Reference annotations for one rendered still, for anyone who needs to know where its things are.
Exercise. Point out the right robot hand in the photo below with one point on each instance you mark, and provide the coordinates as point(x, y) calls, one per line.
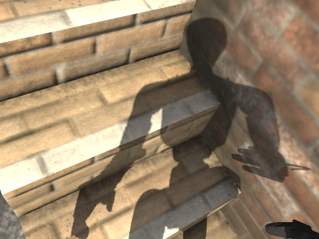
point(291, 230)

